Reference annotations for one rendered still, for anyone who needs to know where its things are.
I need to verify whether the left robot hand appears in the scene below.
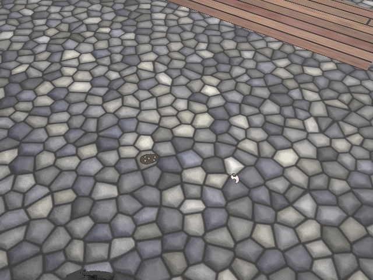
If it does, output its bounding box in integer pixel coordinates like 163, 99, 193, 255
62, 268, 114, 280

